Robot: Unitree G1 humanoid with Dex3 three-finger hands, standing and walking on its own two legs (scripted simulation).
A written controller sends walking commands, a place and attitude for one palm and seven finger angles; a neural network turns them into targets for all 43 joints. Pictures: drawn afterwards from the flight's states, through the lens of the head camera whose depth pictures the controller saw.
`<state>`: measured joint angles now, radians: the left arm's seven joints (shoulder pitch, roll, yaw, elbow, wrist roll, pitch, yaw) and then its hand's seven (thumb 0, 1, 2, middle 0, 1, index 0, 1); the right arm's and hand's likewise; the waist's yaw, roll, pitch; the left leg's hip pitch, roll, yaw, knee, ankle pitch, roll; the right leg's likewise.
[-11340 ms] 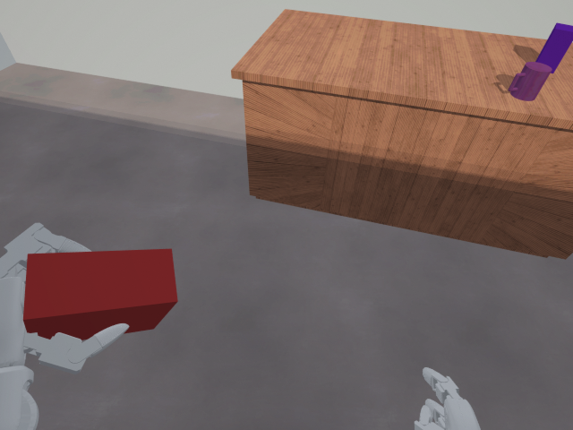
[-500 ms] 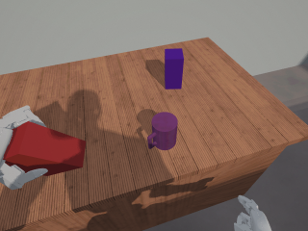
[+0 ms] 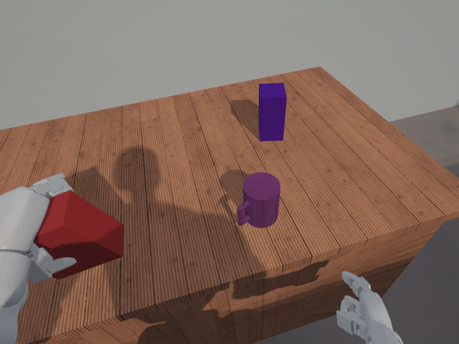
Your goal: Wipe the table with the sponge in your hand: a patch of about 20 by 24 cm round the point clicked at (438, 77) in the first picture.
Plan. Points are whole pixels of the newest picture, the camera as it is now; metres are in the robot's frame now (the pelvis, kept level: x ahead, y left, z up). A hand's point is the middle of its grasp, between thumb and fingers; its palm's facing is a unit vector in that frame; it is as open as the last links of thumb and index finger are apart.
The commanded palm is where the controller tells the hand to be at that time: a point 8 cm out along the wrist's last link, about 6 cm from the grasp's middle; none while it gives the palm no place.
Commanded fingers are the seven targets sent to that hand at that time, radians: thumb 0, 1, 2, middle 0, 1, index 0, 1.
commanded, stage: turn the palm down, sponge in hand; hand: left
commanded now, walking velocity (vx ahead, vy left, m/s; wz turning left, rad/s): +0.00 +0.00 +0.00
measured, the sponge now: (74, 243) +0.22 +0.29 +0.10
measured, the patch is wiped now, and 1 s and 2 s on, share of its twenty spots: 0.00 0.00 0.00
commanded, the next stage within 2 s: move the sponge above the wiping area in 0.86 s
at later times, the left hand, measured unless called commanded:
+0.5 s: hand (49, 237) +0.21 +0.30 +0.14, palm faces +0.09 -0.06 -0.99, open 10.1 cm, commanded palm +0.18 +0.30 +0.21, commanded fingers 0.00 0.10 1.30 -1.20 -1.60 -1.20 -1.60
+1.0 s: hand (57, 235) +0.21 +0.29 +0.14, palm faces +0.12 -0.05 -0.99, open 10.1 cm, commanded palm +0.18 +0.28 +0.21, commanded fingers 0.00 0.10 1.30 -1.20 -1.60 -1.20 -1.60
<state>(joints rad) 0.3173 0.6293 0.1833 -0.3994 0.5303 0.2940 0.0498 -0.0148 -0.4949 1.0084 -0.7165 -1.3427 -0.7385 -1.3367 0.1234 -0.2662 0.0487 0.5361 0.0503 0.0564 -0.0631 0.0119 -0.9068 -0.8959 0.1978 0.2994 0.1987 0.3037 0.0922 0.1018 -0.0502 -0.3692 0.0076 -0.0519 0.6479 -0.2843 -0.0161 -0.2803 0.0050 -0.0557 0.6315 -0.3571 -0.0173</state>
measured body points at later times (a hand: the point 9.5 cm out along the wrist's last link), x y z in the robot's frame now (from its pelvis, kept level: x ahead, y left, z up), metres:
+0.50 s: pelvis -0.02 +0.02 +0.01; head -0.02 -0.02 +0.46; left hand +0.20 +0.30 +0.19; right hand +0.23 -0.18 -0.06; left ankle +0.04 +0.13 -0.72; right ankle -0.01 -0.11 -0.72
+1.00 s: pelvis -0.01 +0.00 +0.01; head -0.03 -0.04 +0.46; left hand +0.20 +0.29 +0.20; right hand +0.24 -0.19 -0.07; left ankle +0.04 +0.13 -0.72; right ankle -0.01 -0.11 -0.72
